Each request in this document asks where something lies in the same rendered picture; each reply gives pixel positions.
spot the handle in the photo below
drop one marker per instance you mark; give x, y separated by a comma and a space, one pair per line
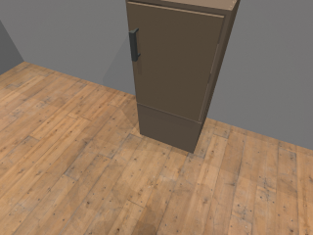
133, 45

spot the cupboard door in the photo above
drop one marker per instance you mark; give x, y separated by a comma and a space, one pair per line
177, 49

